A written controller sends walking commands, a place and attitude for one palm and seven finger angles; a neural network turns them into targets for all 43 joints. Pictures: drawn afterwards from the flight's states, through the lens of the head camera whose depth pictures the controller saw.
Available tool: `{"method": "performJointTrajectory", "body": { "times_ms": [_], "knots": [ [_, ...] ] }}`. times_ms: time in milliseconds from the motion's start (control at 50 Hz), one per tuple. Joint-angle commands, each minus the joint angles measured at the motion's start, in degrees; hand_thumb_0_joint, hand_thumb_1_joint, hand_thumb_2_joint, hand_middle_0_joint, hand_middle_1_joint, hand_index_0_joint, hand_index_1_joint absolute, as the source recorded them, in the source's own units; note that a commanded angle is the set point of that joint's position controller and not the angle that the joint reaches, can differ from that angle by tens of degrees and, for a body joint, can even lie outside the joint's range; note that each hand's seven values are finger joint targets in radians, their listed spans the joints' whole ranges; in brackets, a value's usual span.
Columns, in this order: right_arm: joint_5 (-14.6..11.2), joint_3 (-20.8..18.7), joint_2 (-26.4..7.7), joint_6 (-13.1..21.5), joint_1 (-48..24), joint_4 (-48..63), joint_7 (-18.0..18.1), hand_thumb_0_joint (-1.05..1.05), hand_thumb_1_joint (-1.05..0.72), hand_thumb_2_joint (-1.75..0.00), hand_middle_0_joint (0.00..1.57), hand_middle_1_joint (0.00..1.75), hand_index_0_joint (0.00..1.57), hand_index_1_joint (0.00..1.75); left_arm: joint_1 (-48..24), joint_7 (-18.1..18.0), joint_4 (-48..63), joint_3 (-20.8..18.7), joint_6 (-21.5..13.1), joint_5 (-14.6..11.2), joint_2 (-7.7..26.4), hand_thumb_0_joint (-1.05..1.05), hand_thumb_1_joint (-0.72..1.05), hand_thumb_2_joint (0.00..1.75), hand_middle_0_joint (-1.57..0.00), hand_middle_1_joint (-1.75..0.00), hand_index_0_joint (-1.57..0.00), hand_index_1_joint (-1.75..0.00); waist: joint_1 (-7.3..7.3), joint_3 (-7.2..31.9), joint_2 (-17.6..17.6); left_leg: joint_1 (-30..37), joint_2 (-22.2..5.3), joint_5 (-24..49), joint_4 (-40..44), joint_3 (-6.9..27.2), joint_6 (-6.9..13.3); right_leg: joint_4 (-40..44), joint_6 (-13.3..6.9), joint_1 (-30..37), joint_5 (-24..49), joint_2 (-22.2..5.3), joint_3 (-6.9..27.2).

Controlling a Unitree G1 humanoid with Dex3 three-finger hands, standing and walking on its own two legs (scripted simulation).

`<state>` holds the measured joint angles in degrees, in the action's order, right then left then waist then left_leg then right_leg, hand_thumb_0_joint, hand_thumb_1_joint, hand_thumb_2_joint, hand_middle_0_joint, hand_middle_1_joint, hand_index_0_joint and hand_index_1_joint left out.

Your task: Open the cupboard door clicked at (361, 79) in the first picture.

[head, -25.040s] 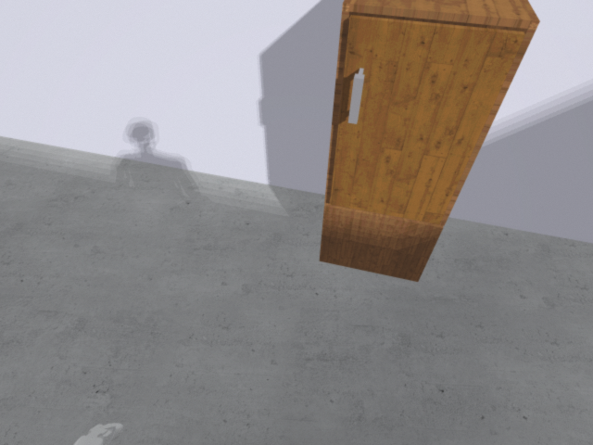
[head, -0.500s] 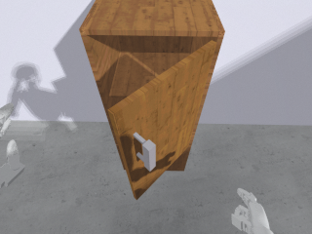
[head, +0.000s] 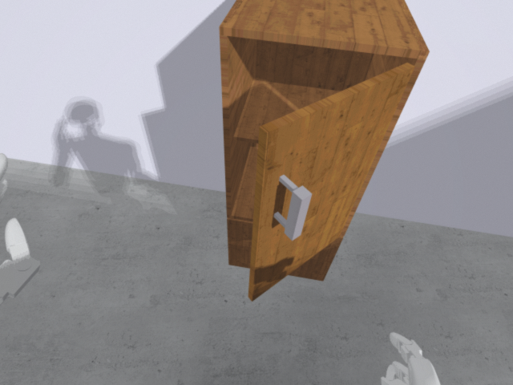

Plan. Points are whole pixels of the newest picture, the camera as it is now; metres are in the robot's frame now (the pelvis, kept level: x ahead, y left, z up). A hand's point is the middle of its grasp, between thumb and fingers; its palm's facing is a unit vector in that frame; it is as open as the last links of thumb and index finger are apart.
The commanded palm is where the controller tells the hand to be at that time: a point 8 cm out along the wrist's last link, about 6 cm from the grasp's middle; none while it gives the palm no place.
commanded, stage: step back with the hand held close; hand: left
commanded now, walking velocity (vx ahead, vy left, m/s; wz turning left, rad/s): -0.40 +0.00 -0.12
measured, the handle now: (289, 207) +0.41 -0.02 +0.04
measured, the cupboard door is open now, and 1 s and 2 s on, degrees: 47 47 47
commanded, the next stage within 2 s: stop stepping back and stand still in 0.08 s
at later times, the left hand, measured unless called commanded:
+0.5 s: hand (11, 361) +0.10 +0.23 +0.19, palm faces +0.30 -0.80 -0.52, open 7.4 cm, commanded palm +0.07 +0.27 +0.19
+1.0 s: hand out of the picture +0.07 +0.23 +0.18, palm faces +0.41 -0.78 -0.48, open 7.4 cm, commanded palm +0.02 +0.26 +0.19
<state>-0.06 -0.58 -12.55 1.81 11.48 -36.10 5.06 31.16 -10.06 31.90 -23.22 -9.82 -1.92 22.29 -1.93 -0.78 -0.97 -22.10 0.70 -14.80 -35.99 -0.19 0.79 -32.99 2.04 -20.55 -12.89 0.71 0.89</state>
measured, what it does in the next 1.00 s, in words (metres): walks backwards: right foot, then left foot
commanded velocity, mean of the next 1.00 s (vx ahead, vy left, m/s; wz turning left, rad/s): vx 0.02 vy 0.02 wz -0.02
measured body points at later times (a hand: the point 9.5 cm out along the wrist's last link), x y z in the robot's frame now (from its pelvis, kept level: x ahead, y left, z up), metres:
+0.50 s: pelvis -0.10 -0.01 +0.00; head -0.11 -0.01 +0.45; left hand +0.08 +0.27 +0.21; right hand +0.02 -0.26 -0.09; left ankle +0.01 +0.07 -0.71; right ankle -0.25 -0.09 -0.72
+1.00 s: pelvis -0.15 -0.02 +0.01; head -0.15 -0.04 +0.46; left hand +0.04 +0.27 +0.21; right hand -0.05 -0.29 -0.09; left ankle -0.14 +0.11 -0.72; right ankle -0.19 -0.10 -0.72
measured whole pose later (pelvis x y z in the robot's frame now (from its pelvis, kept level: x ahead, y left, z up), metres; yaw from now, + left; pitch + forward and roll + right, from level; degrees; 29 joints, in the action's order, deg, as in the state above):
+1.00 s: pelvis -0.15 -0.02 +0.01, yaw -5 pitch +0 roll +0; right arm 0.0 -1.0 -13.9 7.1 16.7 -39.4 5.0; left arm 30.2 -9.7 23.0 -23.5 -12.2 -1.6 22.3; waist -1.0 1.1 -2.4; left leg -14.5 -1.9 -14.0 -30.2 -0.2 0.2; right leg -27.0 -3.4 -9.6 -17.8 3.1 -3.3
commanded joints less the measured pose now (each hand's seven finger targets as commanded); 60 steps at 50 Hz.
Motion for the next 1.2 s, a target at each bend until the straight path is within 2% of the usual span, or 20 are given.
{"method": "performJointTrajectory", "body": {
  "times_ms": [0, 80, 140, 300, 360, 400, 440, 500, 560, 600, 640, 700, 740, 760, 840, 940, 1020, 1080, 1100, 1180],
  "knots": [
    [1.13, -2.37, -6.08, 6.26, -5.49, 8.94, 1.51, 0.0, -0.9, -0.9, 0.2, 0.3, 0.2, 0.3, -12.95, -1.71, 10.7, -7.17, -4.3, 0.68, 12.28, 0.0, 0.9, 0.9, -0.2, -0.3, -0.2, -0.3, 1.86, 2.04, -12.28, -1.0, -20.93, 9.01, 22.16, 20.66, 8.81, -23.97, -1.43, -3.03, -16.04, 3.34, 2.87],
    [1.26, -3.96, -6.58, 7.59, -6.31, 9.22, -1.44, 0.0, -0.9, -0.9, 0.2, 0.3, 0.2, 0.3, -6.3, -0.67, 18.43, -7.79, -4.5, -0.48, 11.84, 0.0, 0.9, 0.9, -0.2, -0.3, -0.2, -0.3, 1.93, 10.7, -6.49, 3.67, -20.06, 3.63, 20.53, 17.17, 8.95, -33.33, -1.03, -2.5, -14.32, 2.6, 4.61],
    [0.49, -3.97, -6.61, 8.1, -7.33, 9.25, -2.61, 0.0, -0.9, -0.9, 0.2, 0.3, 0.2, 0.3, -1.2, -0.78, 21.32, -7.83, -3.51, -0.98, 11.45, 0.0, 0.9, 0.9, -0.2, -0.3, -0.2, -0.3, 1.53, 12.9, -11.81, 8.74, -16.77, 2.63, 21.59, 11.57, 6.62, -29.49, -0.58, -2.87, -13.99, 3.22, 0.59],
    [0.57, -1.61, -4.78, 6.67, -4.15, 9.23, -1.71, 0.0, -0.9, -0.9, 0.2, 0.3, 0.2, 0.3, 6.74, -0.48, 13.29, -10.18, -2.03, -3.37, 12.87, 0.0, 0.9, 0.9, -0.2, -0.3, -0.2, -0.3, 2.0, 11.35, -16.35, 8.61, -6.1, -13.49, 28.01, 2.44, -5.22, 14.53, -4.61, 16.97, -15.79, 6.99, -10.52],
    [1.01, -0.95, -4.47, 4.28, -3.06, 8.56, -1.62, 0.0, -0.9, -0.9, 0.2, 0.3, 0.2, 0.3, 7.62, 0.34, 13.67, -11.82, -3.03, -3.91, 15.67, 0.0, 0.9, 0.9, -0.2, -0.3, -0.2, -0.3, 2.32, 10.05, 3.07, 15.62, -1.75, 2.39, -0.31, -1.18, -1.55, 23.91, -7.66, 2.72, 0.63, -9.21, 3.47],
    [1.01, -0.39, -5.15, 4.86, -4.35, 8.92, -1.8, 0.0, -0.9, -0.9, 0.2, 0.3, 0.2, 0.3, 3.73, -0.15, 13.95, -15.24, -3.64, -3.86, 19.48, 0.0, 0.9, 0.9, -0.2, -0.3, -0.2, -0.3, 1.58, 11.52, 6.51, 5.33, -2.8, 0.13, -8.27, -1.12, -0.82, 18.73, -9.06, 8.01, 19.71, -16.31, 7.51],
    [-1.23, -1.96, -6.6, 5.48, -4.28, 8.72, -1.72, 0.0, -0.9, -0.9, 0.2, 0.3, 0.2, 0.3, -1.58, 0.7, 9.84, -8.96, -2.1, -3.44, 13.67, 0.0, 0.9, 0.9, -0.2, -0.3, -0.2, -0.3, 1.79, 9.68, 16.82, -0.87, -1.51, 2.03, -8.17, -0.76, -0.57, 14.3, -5.16, 14.89, 27.35, -11.67, 5.99],
    [-1.21, -1.27, -6.82, 6.05, -4.11, 6.97, -0.17, 0.0, -0.9, -0.9, 0.2, 0.3, 0.2, 0.3, -6.63, 0.44, 2.94, -6.59, -1.72, -1.82, 12.39, 0.0, 0.9, 0.9, -0.2, -0.3, -0.2, -0.3, 3.6, 3.56, 6.87, 9.38, -0.21, 11.56, 4.03, -3.18, 2.09, 4.88, -2.64, 11.12, 39.25, -9.64, 0.65],
    [-1.14, -1.52, -8.67, 6.69, -2.21, 6.29, 0.35, 0.0, -0.9, -0.9, 0.2, 0.3, 0.2, 0.3, -14.44, 0.77, 0.47, -4.37, -2.32, -0.9, 12.23, 0.0, 0.9, 0.9, -0.2, -0.3, -0.2, -0.3, 3.69, 3.44, -6.75, 19.58, -8.38, 28.65, 6.83, 8.81, 7.65, -8.27, 2.55, 0.47, 16.77, -2.32, -2.35],
    [-0.16, -1.11, -6.93, 7.66, -3.66, 6.4, -0.41, 0.0, -0.9, -0.9, 0.2, 0.3, 0.2, 0.3, -14.7, 0.73, 2.63, -3.73, -2.68, -0.64, 12.2, 0.0, 0.9, 0.9, -0.2, -0.3, -0.2, -0.3, 3.04, 1.39, -10.67, 11.12, -14.69, 9.86, 18.78, 22.38, 10.17, -13.81, -0.18, -0.66, -15.86, 0.34, 0.7],
    [-0.04, -1.62, -6.99, 8.28, -5.68, 7.65, -0.65, 0.0, -0.9, -0.9, 0.2, 0.3, 0.2, 0.3, -10.96, 0.47, 4.9, -6.43, -2.55, -0.35, 13.73, 0.0, 0.9, 0.9, -0.2, -0.3, -0.2, -0.3, 1.58, -4.06, -6.87, -7.92, -12.99, -20.56, 28.23, 18.49, 7.05, -8.46, -2.4, 11.6, -18.32, 0.48, -0.79],
    [-0.08, -1.8, -5.55, 7.44, -5.43, 9.84, -1.17, 0.0, -0.9, -0.9, 0.2, 0.3, 0.2, 0.3, 1.01, 0.7, 7.08, -8.86, -3.04, -0.36, 13.17, 0.0, 0.9, 0.9, -0.2, -0.3, -0.2, -0.3, 0.69, -0.92, -8.01, -15.19, -4.83, -20.55, 19.5, 4.91, 0.81, 7.91, -4.58, 21.77, -15.52, -0.59, -1.48],
    [0.13, -2.78, -5.38, 5.86, -4.48, 9.82, -2.07, 0.0, -0.9, -0.9, 0.2, 0.3, 0.2, 0.3, 4.91, 0.88, 10.22, -11.09, -4.02, -0.79, 15.17, 0.0, 0.9, 0.9, -0.2, -0.3, -0.2, -0.3, 1.03, 2.0, 10.23, -5.35, 2.65, -8.51, -16.05, -0.99, -2.55, 26.58, -11.06, 2.64, -26.75, -18.07, 23.17],
    [0.08, -2.93, -5.94, 5.88, -4.61, 8.63, -2.01, 0.0, -0.9, -0.9, 0.2, 0.3, 0.2, 0.3, 2.14, 0.76, 11.18, -9.08, -4.45, -1.07, 13.04, 0.0, 0.9, 0.9, -0.2, -0.3, -0.2, -0.3, 2.0, -1.7, 9.1, -6.59, 1.35, -5.94, -24.8, 1.82, -2.61, 27.49, -11.45, -3.14, -24.6, -19.29, 25.85],
    [0.13, -1.22, -4.07, 7.08, -3.29, 7.5, -0.51, 0.0, -0.9, -0.9, 0.2, 0.3, 0.2, 0.3, -2.41, 0.04, 5.24, -8.9, -5.86, -0.37, 12.37, 0.0, 0.9, 0.9, -0.2, -0.3, -0.2, -0.3, 3.45, 0.08, 3.23, -4.29, -3.23, -2.87, -11.89, 1.02, -1.92, 18.09, -8.28, 5.97, 0.16, -12.06, 9.24],
    [0.02, -2.25, -6.09, 9.72, -2.81, 5.66, 0.99, 0.0, -0.9, -0.9, 0.2, 0.3, 0.2, 0.3, -6.7, -0.7, -2.33, -4.49, -4.79, 0.0, 8.56, 0.0, 0.9, 0.9, -0.2, -0.3, -0.2, -0.3, 1.95, 4.04, 3.58, 11.6, -2.43, 7.49, 11.57, -0.66, 0.99, 11.04, -3.27, 12.01, 19.04, -8.0, 6.47],
    [-0.35, -3.23, -7.86, 8.76, -2.47, 7.77, -0.1, 0.0, -0.9, -0.9, 0.2, 0.3, 0.2, 0.3, -6.09, -0.14, 4.98, -4.9, -4.28, 0.7, 10.67, 0.0, 0.9, 0.9, -0.2, -0.3, -0.2, -0.3, 1.79, 9.45, 2.87, 19.94, -7.19, 31.65, 6.17, 1.04, 2.19, 7.34, 0.85, 12.4, 31.37, -3.78, 3.03],
    [-0.41, -1.82, -6.2, 8.58, -3.83, 8.79, -0.75, 0.0, -0.9, -0.9, 0.2, 0.3, 0.2, 0.3, -4.08, 0.28, 10.58, -5.75, -4.37, 0.37, 11.66, 0.0, 0.9, 0.9, -0.2, -0.3, -0.2, -0.3, 1.72, 10.78, -2.22, 15.59, -6.38, 31.79, 9.1, 1.58, 1.21, 6.23, -0.87, 16.47, 25.56, -3.07, 0.43],
    [-0.23, -4.96, -16.18, 9.3, -7.62, -4.88, -5.28, 0.0, -0.9, -0.9, 0.2, 0.3, 0.2, 0.3, -6.65, 7.49, -39.29, 16.61, 4.56, 4.3, 0.95, 0.0, 0.9, 0.9, -0.2, -0.3, -0.2, -0.3, 3.48, 3.91, -0.98, 7.23, -6.45, 37.32, 3.28, 3.12, 1.72, -0.57, -3.07, 9.95, 30.6, -6.57, -1.29],
    [0.56, -3.29, -12.63, 3.09, -3.02, -4.98, -4.98, 0.0, -0.9, -0.9, 0.2, 0.3, 0.2, 0.3, -10.29, 10.23, -47.07, 17.28, 8.72, 3.77, 0.43, 0.0, 0.9, 0.9, -0.2, -0.3, -0.2, -0.3, 1.63, 5.78, 0.95, 2.16, -9.03, 17.8, 8.56, 8.06, 3.99, 1.99, -4.1, 9.35, 7.25, -4.75, -0.44]
  ]
}}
